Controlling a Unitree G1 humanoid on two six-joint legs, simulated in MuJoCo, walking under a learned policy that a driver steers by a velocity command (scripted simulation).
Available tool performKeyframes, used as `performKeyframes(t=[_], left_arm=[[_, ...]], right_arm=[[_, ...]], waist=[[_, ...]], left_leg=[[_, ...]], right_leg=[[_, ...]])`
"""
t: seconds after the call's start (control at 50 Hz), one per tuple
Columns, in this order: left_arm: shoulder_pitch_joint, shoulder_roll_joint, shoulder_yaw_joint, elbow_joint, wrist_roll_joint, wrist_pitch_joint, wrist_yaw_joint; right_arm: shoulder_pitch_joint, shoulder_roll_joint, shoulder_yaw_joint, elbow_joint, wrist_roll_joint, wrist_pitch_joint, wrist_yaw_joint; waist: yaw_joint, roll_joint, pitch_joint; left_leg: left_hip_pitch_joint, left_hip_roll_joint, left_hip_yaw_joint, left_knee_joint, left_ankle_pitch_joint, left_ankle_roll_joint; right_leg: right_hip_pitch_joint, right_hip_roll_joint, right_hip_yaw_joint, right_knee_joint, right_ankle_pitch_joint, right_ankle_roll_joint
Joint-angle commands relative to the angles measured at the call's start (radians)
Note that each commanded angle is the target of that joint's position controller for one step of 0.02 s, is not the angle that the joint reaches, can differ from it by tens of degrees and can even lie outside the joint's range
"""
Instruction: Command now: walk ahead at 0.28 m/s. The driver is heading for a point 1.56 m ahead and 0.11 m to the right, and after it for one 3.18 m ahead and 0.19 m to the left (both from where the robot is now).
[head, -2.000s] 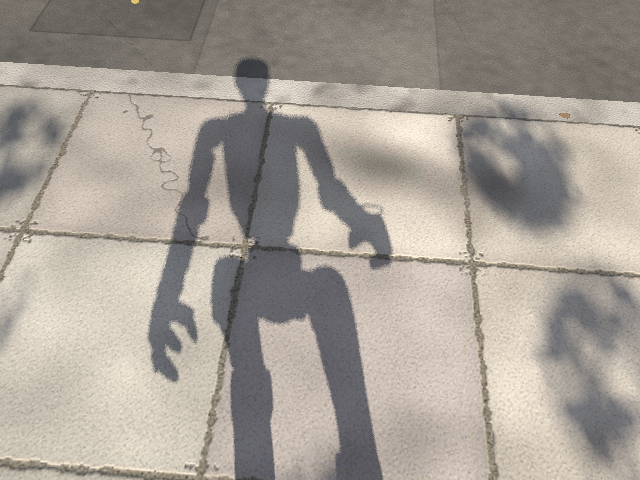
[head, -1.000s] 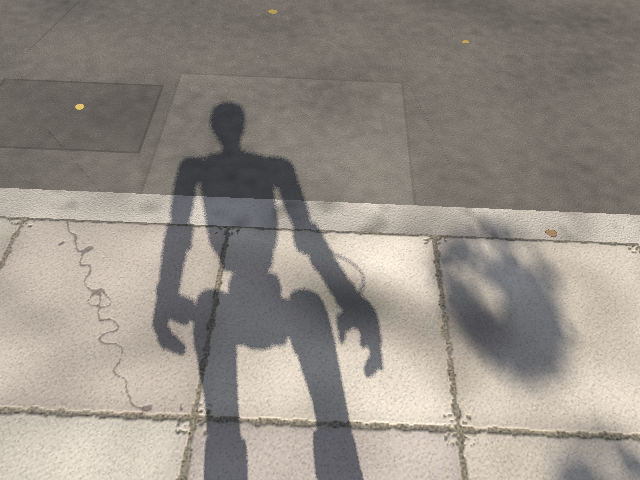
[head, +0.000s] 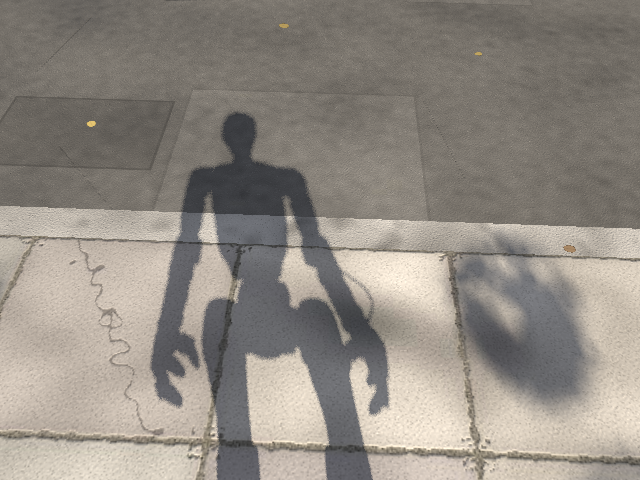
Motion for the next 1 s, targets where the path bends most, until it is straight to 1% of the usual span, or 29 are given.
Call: performKeyframes(t=[0.02,0.06,0.08,0.1,0.12,0.14,0.16,0.18,0.2,0.22,0.24,0.32,0.38,0.42,0.46,0.48,0.5,0.52,0.54,0.56,0.58,0.6,0.62,0.66,0.7,0.78,0.86,0.94,1.0], left_arm=[[-0.005,0.172,0.033,-0.048,-0.002,-0.028,-0.002],[-0.142,0.16,0.029,-0.099,-0.021,-0.025,-0.009],[-0.163,0.118,0.019,-0.114,-0.018,-0.029,-0.012],[-0.178,0.051,0.003,-0.141,-0.012,-0.043,-0.018],[-0.217,0.07,0.006,-0.176,-0.014,-0.062,-0.017],[-0.203,0.084,0.01,-0.171,-0.027,-0.074,-0.023],[-0.16,0.085,0.009,-0.152,-0.028,-0.083,-0.031],[-0.147,0.093,0.013,-0.141,-0.016,-0.089,-0.034],[-0.156,0.107,0.02,-0.141,-0.006,-0.092,-0.037],[-0.167,0.104,0.023,-0.143,-0.002,-0.091,-0.042],[-0.179,0.083,0.02,-0.146,-0.001,-0.087,-0.048],[-0.356,0.023,-0.008,-0.218,-0.003,-0.075,-0.059],[-0.435,0.041,-0.015,-0.258,-0.011,-0.072,-0.072],[-0.457,0.063,-0.012,-0.281,-0.014,-0.075,-0.081],[-0.401,0.106,0.005,-0.283,-0.01,-0.081,-0.085],[-0.313,0.137,0.022,-0.264,-0.01,-0.082,-0.083],[-0.14,0.178,0.048,-0.213,-0.013,-0.078,-0.076],[0.044,0.227,0.069,-0.168,-0.009,-0.071,-0.065],[0.179,0.321,0.087,-0.144,0.018,-0.066,-0.059],[0.17,0.249,0.061,-0.132,0.018,-0.062,-0.06],[0.05,0.197,0.044,-0.148,0.007,-0.069,-0.062],[-0.053,0.148,0.028,-0.174,0.006,-0.077,-0.065],[-0.118,0.11,0.016,-0.181,0.017,-0.086,-0.072],[-0.145,0.077,0.006,-0.168,0.031,-0.095,-0.079],[-0.11,0.099,0.007,-0.147,0.027,-0.097,-0.069],[-0.018,0.15,0.015,-0.128,0.027,-0.093,-0.036],[0.064,0.169,0.017,-0.121,0.013,-0.085,-0.025],[0.151,0.181,0.023,-0.093,0.003,-0.068,-0.023],[0.149,0.2,0.034,-0.09,0.003,-0.05,-0.019]], right_arm=[[-0.005,-0.044,-0.011,-0.055,0.01,-0.037,0.018],[0.124,-0.034,-0.016,-0.003,0.009,-0.044,0.016],[0.214,-0.082,-0.032,0.028,-0.001,-0.043,0.013],[0.338,-0.179,-0.058,0.047,0.002,-0.047,0.013],[0.354,-0.213,-0.056,0.039,-0.012,-0.064,0.025],[0.288,-0.156,-0.037,0.019,-0.017,-0.081,0.025],[0.237,-0.122,-0.026,0.0,-0.012,-0.089,0.031],[0.198,-0.121,-0.023,-0.016,-0.008,-0.09,0.039],[0.176,-0.106,-0.015,-0.028,-0.009,-0.086,0.042],[0.184,-0.079,-0.006,-0.03,-0.014,-0.077,0.041],[0.204,-0.076,-0.003,-0.029,-0.018,-0.071,0.037],[0.223,-0.126,-0.009,-0.047,-0.021,-0.06,0.016],[0.26,-0.152,-0.019,-0.037,-0.01,-0.062,0.012],[0.257,-0.153,-0.026,-0.031,-0.001,-0.06,0.012],[0.228,-0.174,-0.036,-0.039,-0.002,-0.054,0.011],[0.21,-0.186,-0.041,-0.044,-0.003,-0.048,0.01],[0.19,-0.182,-0.039,-0.053,-0.007,-0.04,0.01],[0.166,-0.172,-0.033,-0.075,-0.016,-0.04,0.014],[0.288,-0.022,0.007,-0.095,-0.014,-0.059,0.031],[0.248,-0.04,0.003,-0.081,0.01,-0.093,0.041],[0.132,-0.115,-0.021,-0.127,0.039,-0.109,0.042],[0.059,-0.137,-0.024,-0.149,0.041,-0.115,0.033],[0.031,-0.14,-0.036,-0.151,0.026,-0.108,0.021],[0.086,-0.096,-0.042,-0.145,0.012,-0.074,0.01],[0.07,-0.076,-0.042,-0.16,0.011,-0.053,0.006],[-0.109,-0.108,-0.049,-0.23,-0.01,-0.053,0.012],[-0.269,-0.084,-0.033,-0.271,-0.002,-0.063,0.033],[-0.383,-0.091,-0.022,-0.314,0.008,-0.069,0.06],[-0.36,-0.128,-0.031,-0.329,0.011,-0.077,0.076]], waist=[[-0.022,-0.147,0.116],[-0.111,-0.116,0.138],[-0.131,0.001,0.114],[-0.151,0.263,0.062],[-0.149,0.301,0.1],[-0.099,0.177,0.145],[-0.067,0.123,0.142],[-0.049,0.088,0.128],[-0.04,0.078,0.127],[-0.04,0.085,0.116],[-0.043,0.101,0.107],[-0.075,0.093,0.143],[-0.085,0.119,0.168],[-0.068,0.123,0.174],[-0.014,0.143,0.112],[0.038,0.167,0.043],[0.122,0.168,-0.056],[0.2,0.137,-0.171],[0.133,-0.145,-0.373],[0.144,-0.188,-0.423],[0.117,-0.166,-0.225],[0.081,-0.071,-0.119],[0.04,-0.008,-0.055],[-0.027,-0.053,-0.023],[-0.043,-0.067,0.022],[-0.012,-0.036,0.068],[0.039,-0.031,0.077],[0.075,-0.033,0.103],[0.036,-0.06,0.079]], left_leg=[[-0.108,0.017,0.005,0.068,-0.029,0.052],[0.161,-0.017,0.037,-0.213,0.054,0.078],[0.287,0.047,-0.081,-0.283,0.061,0.082],[0.404,0.262,-0.431,-0.461,-0.114,0.157],[0.374,0.394,-0.703,-0.539,-0.172,0.245],[0.369,0.39,-0.67,-0.518,-0.136,0.239],[0.381,0.343,-0.557,-0.504,-0.049,0.2],[0.379,0.305,-0.462,-0.506,0.054,0.164],[0.361,0.28,-0.376,-0.513,0.193,0.138],[0.342,0.246,-0.297,-0.517,0.313,0.119],[0.327,0.224,-0.24,-0.52,0.402,0.113],[0.206,0.173,-0.116,-0.561,0.486,0.108],[0.205,0.197,-0.093,-0.588,0.487,0.116],[0.274,0.227,-0.081,-0.561,0.56,0.106],[0.341,0.245,-0.057,-0.458,0.854,0.083],[0.356,0.243,-0.04,-0.351,1.058,0.07],[0.312,0.208,-0.009,-0.161,1.166,0.045],[0.094,0.172,0.0,0.103,0.979,0.015],[-0.294,-0.017,-0.013,0.547,0.321,-0.052],[-0.402,-0.064,-0.179,0.727,-0.077,-0.031],[-0.508,0.001,-0.164,0.779,-0.033,-0.008],[-0.486,0.059,-0.132,0.742,0.064,0.006],[-0.427,0.099,-0.113,0.68,0.133,0.009],[-0.301,0.144,-0.12,0.59,0.185,0.015],[-0.308,0.156,-0.105,0.517,0.196,0.004],[-0.457,0.167,-0.09,0.28,0.41,-0.039],[-0.405,0.11,-0.034,0.01,0.573,-0.044],[-0.431,0.082,-0.031,-0.113,0.527,-0.031],[-0.364,0.054,-0.022,-0.163,0.41,0.008]], right_leg=[[-0.089,-0.307,0.455,-0.387,-0.468,-0.181],[-0.266,-0.179,0.244,-0.288,-0.348,-0.097],[-0.358,-0.096,0.129,-0.084,-0.226,-0.048],[-0.505,0.014,-0.046,0.274,-0.125,0.016],[-0.642,0.023,0.025,0.473,-0.221,0.002],[-0.715,-0.037,0.088,0.597,-0.15,-0.016],[-0.742,-0.062,0.094,0.632,-0.049,-0.032],[-0.732,-0.083,0.087,0.614,0.027,-0.039],[-0.704,-0.102,0.083,0.563,0.085,-0.037],[-0.657,-0.107,0.066,0.516,0.123,-0.028],[-0.623,-0.101,0.043,0.472,0.155,-0.016],[-0.48,-0.049,-0.022,0.176,0.303,0.014],[-0.401,-0.026,-0.042,0.056,0.346,0.002],[-0.39,-0.026,-0.029,0.002,0.336,-0.026],[-0.281,0.008,-0.041,-0.022,0.296,-0.061],[-0.158,0.042,-0.063,-0.013,0.274,-0.08],[0.058,0.069,-0.076,-0.021,0.281,-0.108],[0.374,-0.044,0.054,0.014,0.256,-0.153],[0.752,-0.343,0.578,-0.08,0.011,-0.326],[0.727,-0.389,0.84,-0.281,-0.085,-0.332],[0.572,-0.347,0.679,-0.303,-0.075,-0.271],[0.381,-0.314,0.521,-0.323,0.024,-0.236],[0.213,-0.276,0.406,-0.349,0.127,-0.211],[0.039,-0.213,0.276,-0.4,0.17,-0.187],[-0.033,-0.198,0.217,-0.447,0.191,-0.199],[0.022,-0.196,0.17,-0.475,0.271,-0.202],[0.077,-0.164,0.094,-0.469,0.317,-0.163],[0.231,-0.217,0.098,-0.41,0.318,-0.155],[0.325,-0.26,0.108,-0.324,0.462,-0.13]])
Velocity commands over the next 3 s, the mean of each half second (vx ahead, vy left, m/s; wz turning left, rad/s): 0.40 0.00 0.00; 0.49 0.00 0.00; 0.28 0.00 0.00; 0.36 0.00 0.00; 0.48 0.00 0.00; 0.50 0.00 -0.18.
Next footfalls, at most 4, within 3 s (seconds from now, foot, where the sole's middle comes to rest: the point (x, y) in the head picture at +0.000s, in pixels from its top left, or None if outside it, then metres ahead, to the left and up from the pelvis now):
0.52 right None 0.40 -0.12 -0.77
1.06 left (276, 395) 0.73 0.13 -0.77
1.48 right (372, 350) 0.85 -0.10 -0.77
1.84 left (262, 336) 0.89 0.17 -0.77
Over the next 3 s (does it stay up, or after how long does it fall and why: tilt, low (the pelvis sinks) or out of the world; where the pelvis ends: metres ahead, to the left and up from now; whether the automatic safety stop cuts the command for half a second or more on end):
stays up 1.43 0.08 0.00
